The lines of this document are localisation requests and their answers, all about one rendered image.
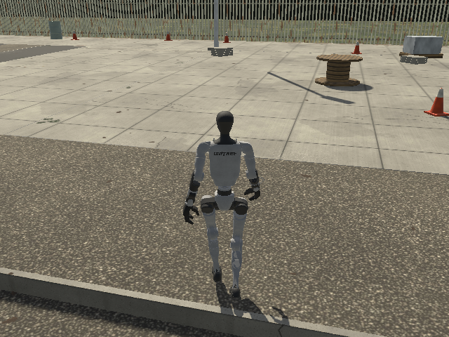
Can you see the robot left upper arm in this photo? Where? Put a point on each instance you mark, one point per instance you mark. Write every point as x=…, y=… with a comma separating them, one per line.
x=200, y=160

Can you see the robot left hand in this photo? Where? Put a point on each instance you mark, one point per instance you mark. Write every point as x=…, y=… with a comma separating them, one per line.
x=187, y=215

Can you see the robot right shin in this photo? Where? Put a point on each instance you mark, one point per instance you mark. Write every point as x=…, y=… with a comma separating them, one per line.
x=236, y=264

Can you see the robot right hand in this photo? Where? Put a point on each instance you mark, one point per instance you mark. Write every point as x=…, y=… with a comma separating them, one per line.
x=248, y=191

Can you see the robot right forearm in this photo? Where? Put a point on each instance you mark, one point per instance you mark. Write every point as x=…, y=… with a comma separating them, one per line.
x=255, y=183

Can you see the robot left forearm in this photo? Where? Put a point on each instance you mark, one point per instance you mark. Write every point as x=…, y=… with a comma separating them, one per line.
x=192, y=192

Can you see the humanoid robot head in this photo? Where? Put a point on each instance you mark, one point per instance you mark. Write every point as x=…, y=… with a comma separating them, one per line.
x=224, y=121

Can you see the robot right upper arm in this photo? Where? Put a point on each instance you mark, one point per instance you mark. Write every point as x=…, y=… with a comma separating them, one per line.
x=247, y=149

